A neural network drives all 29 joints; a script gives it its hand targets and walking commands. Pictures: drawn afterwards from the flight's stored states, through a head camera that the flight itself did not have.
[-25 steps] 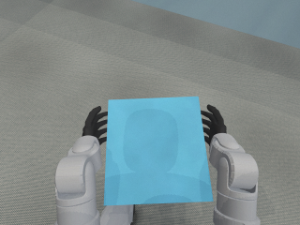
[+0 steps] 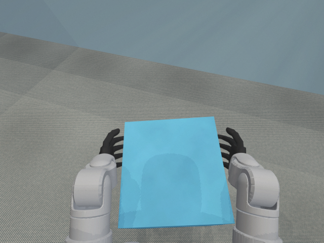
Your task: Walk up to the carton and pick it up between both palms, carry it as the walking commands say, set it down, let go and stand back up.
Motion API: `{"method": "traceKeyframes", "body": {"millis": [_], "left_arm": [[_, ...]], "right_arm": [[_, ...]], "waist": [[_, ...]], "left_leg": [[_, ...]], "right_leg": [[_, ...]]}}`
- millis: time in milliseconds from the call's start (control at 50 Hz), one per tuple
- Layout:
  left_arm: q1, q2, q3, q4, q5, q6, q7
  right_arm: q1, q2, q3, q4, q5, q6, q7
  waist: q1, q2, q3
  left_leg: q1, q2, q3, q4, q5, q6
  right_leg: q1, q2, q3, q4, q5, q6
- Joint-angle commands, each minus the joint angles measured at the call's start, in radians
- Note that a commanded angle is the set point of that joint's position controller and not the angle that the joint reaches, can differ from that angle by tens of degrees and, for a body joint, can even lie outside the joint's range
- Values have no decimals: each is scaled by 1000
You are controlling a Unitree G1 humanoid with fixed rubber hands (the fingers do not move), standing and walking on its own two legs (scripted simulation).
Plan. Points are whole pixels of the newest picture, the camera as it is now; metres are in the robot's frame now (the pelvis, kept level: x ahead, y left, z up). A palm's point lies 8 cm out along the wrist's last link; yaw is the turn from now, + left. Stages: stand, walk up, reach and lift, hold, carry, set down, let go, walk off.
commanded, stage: carry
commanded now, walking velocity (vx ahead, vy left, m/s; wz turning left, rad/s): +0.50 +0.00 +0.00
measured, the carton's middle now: (172, 179) +0.26 -0.01 +0.00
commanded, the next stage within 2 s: none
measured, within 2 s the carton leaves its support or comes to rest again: neither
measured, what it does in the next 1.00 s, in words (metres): walks ahead, turning left: left foot, then right foot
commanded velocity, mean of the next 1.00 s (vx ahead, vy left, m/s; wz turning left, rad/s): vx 0.01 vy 0.00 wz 0.59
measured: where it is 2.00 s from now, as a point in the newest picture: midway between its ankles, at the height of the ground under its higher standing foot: (150, 197)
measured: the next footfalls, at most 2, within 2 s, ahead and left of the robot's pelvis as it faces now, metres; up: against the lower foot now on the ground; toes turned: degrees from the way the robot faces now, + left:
left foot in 0.10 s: +0.21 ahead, +0.12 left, +0.00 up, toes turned +5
right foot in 0.36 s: +0.29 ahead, -0.07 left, +0.00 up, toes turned -2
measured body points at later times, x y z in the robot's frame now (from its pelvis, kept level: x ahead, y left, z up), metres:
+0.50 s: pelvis +0.24 +0.05 -0.01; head +0.31 +0.03 +0.43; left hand +0.53 +0.21 +0.05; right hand +0.55 -0.08 +0.04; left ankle +0.18 +0.13 -0.71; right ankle +0.25 -0.07 -0.74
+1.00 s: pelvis +0.40 +0.10 -0.03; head +0.45 +0.08 +0.42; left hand +0.61 +0.34 +0.05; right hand +0.73 +0.08 +0.04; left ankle +0.30 +0.15 -0.70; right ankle +0.44 +0.02 -0.74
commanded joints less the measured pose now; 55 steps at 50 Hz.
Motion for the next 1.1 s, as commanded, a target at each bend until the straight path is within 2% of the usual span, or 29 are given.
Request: {"method": "traceKeyframes", "body": {"millis": [0,20,40,60,80,120,140,200,260,300,320,340,360,440,520,540,580,600,680,780,800,820,840,860,900,960,1040,1060,1080], "left_arm": [[-647,-966,-698,-209,-486,-30,-271],[-540,-920,-668,-147,-477,-14,-280],[-623,-927,-678,-145,-472,-9,-285],[-607,-895,-669,-112,-468,9,-289],[-611,-911,-684,-124,-485,7,-289],[-655,-896,-706,-191,-523,7,-294],[-624,-895,-678,-110,-494,7,-293],[-559,-938,-638,-87,-446,-14,-282],[-617,-945,-657,-196,-448,-42,-265],[-662,-967,-675,-250,-452,-59,-256],[-536,-947,-657,-260,-430,-59,-248],[-510,-938,-633,-270,-413,-58,-246],[-538,-926,-602,-228,-409,-61,-237],[-447,-909,-584,-253,-363,-62,-208],[-428,-920,-621,-201,-364,-65,-218],[-370,-905,-617,-123,-363,-56,-225],[-537,-957,-701,-278,-432,-61,-227],[-630,-973,-730,-335,-466,-67,-237],[-547,-902,-737,-369,-481,-66,-243],[-487,-913,-711,-272,-488,-41,-260],[-448,-932,-707,-241,-463,-35,-262],[-415,-930,-676,-197,-458,-40,-265],[-383,-943,-692,-215,-444,-50,-259],[-432,-930,-657,-245,-425,-59,-246],[-405,-916,-631,-149,-389,-44,-247],[-469,-907,-635,-140,-391,-47,-245],[-595,-908,-653,-241,-415,-51,-246],[-621,-913,-662,-248,-439,-49,-245],[-625,-897,-660,-201,-430,-39,-242]], "right_arm": [[-490,974,729,-88,411,-10,279],[-453,958,725,-94,404,-10,276],[-475,950,700,-65,387,-8,269],[-426,922,683,-13,369,-5,262],[-405,938,660,-2,370,-7,264],[-410,950,678,-36,384,-9,257],[-459,965,703,-63,376,-14,258],[-530,957,723,-95,415,-23,266],[-489,1010,750,-98,440,-23,282],[-592,1044,775,-174,471,-36,286],[-499,984,805,-238,472,-38,277],[-581,973,806,-338,496,-34,278],[-660,977,842,-317,522,-20,284],[-436,937,857,-236,511,4,285],[-444,958,813,-206,463,-9,280],[-401,910,782,-189,435,-11,281],[-350,945,753,-175,420,-31,291],[-410,988,758,-180,420,-51,281],[-367,908,736,-254,394,-45,259],[-399,930,745,-256,380,-40,254],[-431,921,739,-265,376,-36,254],[-457,910,757,-213,390,-26,250],[-390,883,780,-283,380,-36,258],[-480,915,814,-298,438,-30,276],[-505,908,820,-241,482,-2,300],[-503,932,821,-155,483,5,306],[-465,1017,767,-16,462,13,308],[-381,1011,757,-1,438,7,311],[-381,1016,738,32,429,-3,304]], "waist": [[6,-162,-344],[-12,-191,-343],[-38,-48,-454],[-32,200,-475],[-31,324,-469],[-54,208,-393],[-54,74,-351],[-20,210,-389],[-14,136,-443],[11,72,-541],[22,-112,-562],[29,-261,-607],[15,-311,-590],[19,-272,-456],[-3,-284,-535],[-38,-155,-558],[-44,372,-569],[-67,236,-593],[-31,123,-501],[-40,149,-489],[6,140,-542],[35,-86,-597],[23,-317,-623],[11,-307,-571],[-6,-178,-444],[7,-297,-326],[-1,-262,-430],[-19,-189,-442],[-32,51,-505]], "left_leg": [[191,-68,151,-433,277,22],[341,-47,156,-399,315,37],[575,36,25,-427,350,85],[742,268,-330,-429,528,186],[831,396,-512,-456,853,281],[751,355,-480,-458,1198,299],[676,358,-423,-456,1066,271],[688,265,-228,-395,1127,201],[660,219,-226,-344,1184,173],[499,126,-116,-239,915,88],[263,43,-31,-104,625,34],[-13,-67,14,25,49,21],[-80,-56,-58,129,-219,41],[-332,25,-92,-63,-139,-14],[83,-76,82,-443,374,-12],[412,0,-46,-361,695,25],[1032,245,-400,-131,2099,197],[1021,304,-457,-186,1888,259],[712,181,-271,-236,1389,154],[691,204,-308,-118,1433,141],[570,125,-206,-11,1374,73],[227,43,-88,175,885,-19],[-182,-138,-24,375,-29,-36],[-183,-99,-100,431,-314,6],[-170,-6,-117,211,-218,-9],[-224,-6,-29,66,-136,-33],[60,-76,81,-293,178,-3],[270,-42,6,-278,363,35],[496,122,-220,-235,791,122]], "right_leg": [[233,-197,107,-27,738,-79],[126,-162,19,17,621,-35],[-22,-127,-19,209,610,13],[-237,-36,-38,470,303,65],[-434,55,50,616,-270,69],[-452,33,126,689,-247,59],[-451,-25,129,599,-267,64],[-376,-67,140,272,-191,89],[-237,-8,79,74,-19,92],[57,-50,68,-51,262,50],[277,-219,206,11,697,-4],[492,-401,367,30,1114,-130],[524,-425,377,58,1191,-212],[625,-391,257,146,1189,-154],[405,-244,-40,369,1181,5],[57,-223,-43,477,908,73],[-710,27,-30,809,-365,143],[-723,19,76,801,-372,118],[-539,-46,91,666,-223,112],[-349,7,54,217,2,95],[-107,-13,69,26,188,82],[275,-179,156,67,895,5],[593,-415,435,182,1664,-197],[560,-442,475,155,1655,-281],[363,-390,338,131,1242,-208],[343,-337,205,133,1073,-122],[255,-289,20,312,1107,-28],[74,-253,-19,423,1069,22],[-164,-212,-48,589,676,85]]}}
